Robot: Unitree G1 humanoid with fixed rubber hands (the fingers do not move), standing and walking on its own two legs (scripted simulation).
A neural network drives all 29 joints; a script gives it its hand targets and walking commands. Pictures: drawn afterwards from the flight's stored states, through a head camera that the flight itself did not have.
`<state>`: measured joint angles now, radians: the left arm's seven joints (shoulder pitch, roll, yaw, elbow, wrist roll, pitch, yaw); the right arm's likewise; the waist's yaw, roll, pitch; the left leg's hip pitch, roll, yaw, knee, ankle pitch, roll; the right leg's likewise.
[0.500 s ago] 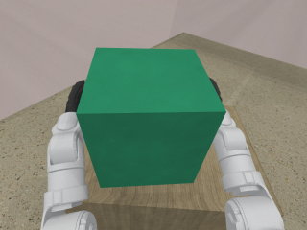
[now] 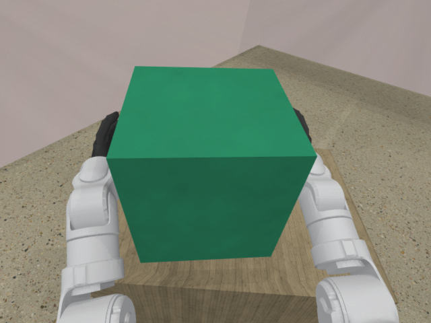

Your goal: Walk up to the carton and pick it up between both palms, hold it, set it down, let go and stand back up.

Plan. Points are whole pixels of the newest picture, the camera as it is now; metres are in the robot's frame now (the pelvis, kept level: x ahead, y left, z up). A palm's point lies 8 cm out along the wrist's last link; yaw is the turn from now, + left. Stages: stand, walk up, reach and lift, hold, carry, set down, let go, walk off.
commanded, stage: hold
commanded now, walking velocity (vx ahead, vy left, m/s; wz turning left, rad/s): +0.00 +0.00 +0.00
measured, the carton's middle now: (206, 166) +0.35 +0.00 +0.14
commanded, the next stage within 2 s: none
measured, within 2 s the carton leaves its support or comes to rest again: neither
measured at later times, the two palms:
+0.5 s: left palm (106, 158) +0.35 +0.17 +0.17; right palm (298, 150) +0.36 -0.17 +0.18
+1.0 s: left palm (105, 157) +0.35 +0.17 +0.17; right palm (297, 149) +0.36 -0.17 +0.18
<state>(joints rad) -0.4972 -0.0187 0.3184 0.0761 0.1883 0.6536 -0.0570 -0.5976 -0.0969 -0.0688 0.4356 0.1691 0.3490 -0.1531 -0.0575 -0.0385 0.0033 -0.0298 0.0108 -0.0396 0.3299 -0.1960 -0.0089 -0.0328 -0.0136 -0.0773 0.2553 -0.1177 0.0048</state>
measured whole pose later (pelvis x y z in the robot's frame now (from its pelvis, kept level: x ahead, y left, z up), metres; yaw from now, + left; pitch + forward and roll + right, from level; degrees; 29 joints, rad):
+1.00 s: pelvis +0.00 +0.00 +0.00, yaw +0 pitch -6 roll -1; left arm -0.50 -0.02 0.32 0.08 0.19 0.65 -0.06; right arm -0.60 -0.10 -0.07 0.45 0.17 0.34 -0.15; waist -0.06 -0.04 0.01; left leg -0.02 0.01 -0.04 0.32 -0.19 -0.01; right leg -0.02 -0.01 -0.08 0.25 -0.12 0.00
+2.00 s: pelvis +0.00 +0.00 +0.00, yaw +0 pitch -6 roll -1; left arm -0.48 -0.02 0.31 0.05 0.19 0.65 -0.06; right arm -0.59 -0.10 -0.06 0.43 0.17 0.34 -0.15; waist -0.06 -0.04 0.01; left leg -0.02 0.01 -0.04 0.33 -0.20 -0.01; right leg -0.02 -0.01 -0.08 0.25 -0.12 0.00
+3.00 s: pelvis +0.00 +0.00 +0.00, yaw +0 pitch -7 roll -1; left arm -0.49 -0.02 0.32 0.08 0.20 0.65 -0.06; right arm -0.61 -0.10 -0.07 0.45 0.16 0.34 -0.14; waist -0.06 -0.04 0.01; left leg -0.02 0.01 -0.04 0.32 -0.19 -0.01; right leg -0.02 -0.01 -0.07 0.26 -0.12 0.00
